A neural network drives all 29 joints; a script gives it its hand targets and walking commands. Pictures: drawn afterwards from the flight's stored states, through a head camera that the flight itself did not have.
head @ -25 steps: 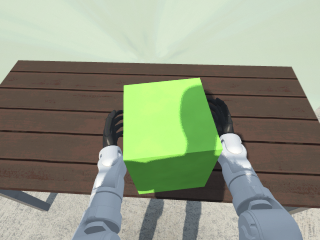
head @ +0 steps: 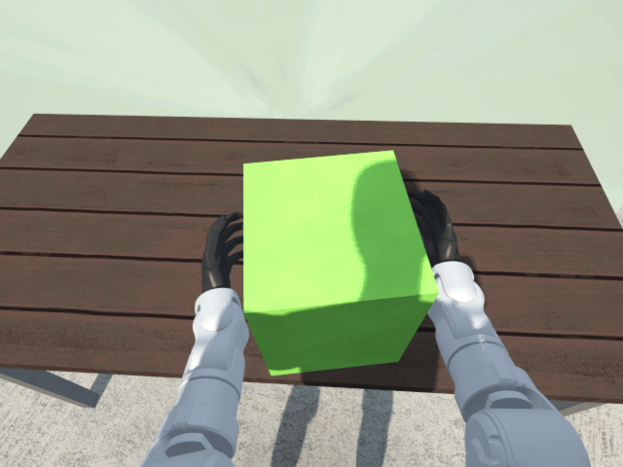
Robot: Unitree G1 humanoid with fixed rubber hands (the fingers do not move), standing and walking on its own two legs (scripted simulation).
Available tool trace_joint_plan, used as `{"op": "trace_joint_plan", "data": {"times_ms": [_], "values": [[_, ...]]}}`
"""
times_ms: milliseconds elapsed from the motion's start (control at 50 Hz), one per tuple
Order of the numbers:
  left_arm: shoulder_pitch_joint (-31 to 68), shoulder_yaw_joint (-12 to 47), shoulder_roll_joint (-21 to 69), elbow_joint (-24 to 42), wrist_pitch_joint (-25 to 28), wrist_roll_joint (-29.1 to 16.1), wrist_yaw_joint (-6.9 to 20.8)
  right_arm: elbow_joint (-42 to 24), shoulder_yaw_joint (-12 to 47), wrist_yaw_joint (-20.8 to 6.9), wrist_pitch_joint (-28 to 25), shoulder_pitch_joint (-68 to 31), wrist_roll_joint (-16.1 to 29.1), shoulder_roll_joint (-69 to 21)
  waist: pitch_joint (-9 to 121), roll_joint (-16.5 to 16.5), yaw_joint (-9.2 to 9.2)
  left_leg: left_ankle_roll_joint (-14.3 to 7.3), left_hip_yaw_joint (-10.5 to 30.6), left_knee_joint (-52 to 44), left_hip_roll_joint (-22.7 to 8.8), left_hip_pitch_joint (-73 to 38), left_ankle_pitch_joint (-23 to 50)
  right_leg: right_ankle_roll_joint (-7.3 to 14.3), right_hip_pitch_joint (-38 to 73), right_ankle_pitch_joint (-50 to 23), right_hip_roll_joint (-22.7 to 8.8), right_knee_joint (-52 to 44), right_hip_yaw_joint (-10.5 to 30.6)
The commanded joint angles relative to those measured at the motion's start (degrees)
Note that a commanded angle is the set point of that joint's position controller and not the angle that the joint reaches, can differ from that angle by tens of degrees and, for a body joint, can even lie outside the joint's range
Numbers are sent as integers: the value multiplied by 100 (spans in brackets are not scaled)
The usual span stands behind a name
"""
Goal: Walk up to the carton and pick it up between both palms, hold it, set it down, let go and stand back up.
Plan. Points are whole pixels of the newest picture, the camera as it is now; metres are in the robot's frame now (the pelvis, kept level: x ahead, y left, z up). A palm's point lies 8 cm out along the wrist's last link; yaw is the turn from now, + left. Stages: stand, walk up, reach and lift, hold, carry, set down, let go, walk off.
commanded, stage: set down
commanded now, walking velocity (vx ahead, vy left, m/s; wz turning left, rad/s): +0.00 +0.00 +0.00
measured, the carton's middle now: (327, 271) +0.40 +0.03 -0.02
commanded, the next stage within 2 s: none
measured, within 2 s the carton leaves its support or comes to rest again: neither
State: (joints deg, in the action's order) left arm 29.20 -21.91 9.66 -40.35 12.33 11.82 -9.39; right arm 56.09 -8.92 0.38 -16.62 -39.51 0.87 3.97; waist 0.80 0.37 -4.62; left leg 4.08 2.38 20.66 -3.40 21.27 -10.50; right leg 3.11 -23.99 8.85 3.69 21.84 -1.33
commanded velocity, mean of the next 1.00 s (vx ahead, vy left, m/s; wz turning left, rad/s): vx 0.00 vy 0.00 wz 0.00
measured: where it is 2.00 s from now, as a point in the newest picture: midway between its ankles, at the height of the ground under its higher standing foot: outside the picture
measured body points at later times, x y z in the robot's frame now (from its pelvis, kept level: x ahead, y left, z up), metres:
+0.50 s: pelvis +0.00 +0.00 +0.00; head +0.09 -0.01 +0.44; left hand +0.36 +0.18 -0.01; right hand +0.43 -0.12 +0.03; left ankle -0.01 +0.17 -0.74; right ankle +0.01 -0.07 -0.74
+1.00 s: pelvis -0.02 +0.00 -0.01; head +0.06 +0.00 +0.44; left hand +0.33 +0.21 -0.01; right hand +0.40 -0.13 +0.01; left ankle -0.01 +0.17 -0.74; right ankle +0.01 -0.07 -0.74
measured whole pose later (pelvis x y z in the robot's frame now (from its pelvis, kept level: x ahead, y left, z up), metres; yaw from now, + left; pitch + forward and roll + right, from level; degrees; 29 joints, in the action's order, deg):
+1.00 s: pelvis -0.02 +0.00 -0.01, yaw -1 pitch +15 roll +0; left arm 27.0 -17.9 2.5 -47.7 14.4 6.6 -11.4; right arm 61.0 9.0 -1.4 -20.4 -37.5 11.3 13.0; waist 6.2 0.4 -5.3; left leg 4.3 2.3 24.8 -4.2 30.2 -10.1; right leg 3.5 -31.4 6.3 4.5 22.2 -1.3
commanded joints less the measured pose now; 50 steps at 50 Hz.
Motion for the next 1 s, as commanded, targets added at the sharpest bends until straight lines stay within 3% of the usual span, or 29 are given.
{"op": "trace_joint_plan", "data": {"times_ms": [0, 220, 340, 380, 460, 580, 620, 640, 720, 740, 880, 980], "values": [[2106, 651, 1223, 155, 310, 610, 384, -199, 814, -332, -380, -2771, -989, -1486, 3489, -518, -658, -296, -952, -94, 365, 875, 1658, -444, 3027, -3023, -368, 268, 222], [1885, 249, 170, 65, 374, 401, 109, 2, 663, -122, -288, -2732, -416, -291, 3285, -586, -679, -289, -987, 63, 369, 1095, 1588, -432, 2848, -2681, -307, 318, 251], [1972, 447, -577, 446, 476, -221, -255, 16, 1033, 97, -256, -2724, 509, 803, 4122, -394, -731, -134, -982, 430, 354, 917, 2262, -344, 2739, -3143, -94, 601, 297], [1959, 479, -706, 349, 463, -348, -325, -55, 1184, 127, -251, -2791, 812, 1016, 4261, -317, -835, -83, -991, 464, 355, 874, 2277, -305, 2667, -2977, -46, 627, 292], [2237, 775, -734, 398, 493, -673, -391, 117, 1283, 125, -167, -2876, 1232, 1168, 4430, -188, -742, -16, -957, 551, 337, 656, 2186, -249, 2201, -2402, 17, 593, 216], [1981, 919, -1074, 260, 519, -1027, -329, -8, 1428, 132, -232, -2762, 1527, 1597, 4895, -163, -661, 62, -935, 799, 388, 631, 2511, -254, 2278, -2926, 9, 724, 224], [1642, 984, -1087, 329, 478, -1050, -277, 174, 1493, 107, -288, -2411, 1623, 1768, 4696, -92, -576, 95, -884, 752, 396, 551, 2555, -256, 2349, -3010, -7, 718, 224], [1322, 969, -1021, 404, 448, -1052, -242, 109, 1602, 92, -336, -2190, 1711, 1762, 4542, -134, -626, 86, -875, 765, 395, 484, 2702, -266, 2476, -3181, 7, 721, 228], [1441, 1210, -1041, 129, 491, -1187, -139, 255, 1487, -18, -405, -2190, 1784, 1909, 4338, -107, -420, 72, -767, 721, 395, 569, 2411, -241, 2173, -2740, -17, 653, 178], [1304, 1171, -1094, 123, 486, -1207, -134, 166, 1599, -30, -432, -2084, 1831, 1903, 4404, -184, -489, 41, -796, 750, 395, 609, 2440, -238, 2262, -2795, -18, 668, 206], [909, 1237, -1080, 251, 493, -1142, -114, 408, 1602, -169, -651, -1632, 1994, 2288, 4196, -13, -385, 103, -716, 629, 373, 394, 2440, -213, 2391, -2672, -16, 598, 141], [595, 1341, -1141, 615, 605, -1233, -157, 45, 1660, -228, -856, -1325, 2134, 2421, 4256, -110, -337, 74, -676, 632, 369, 365, 2377, -233, 2566, -2739, -41, 612, 168]]}}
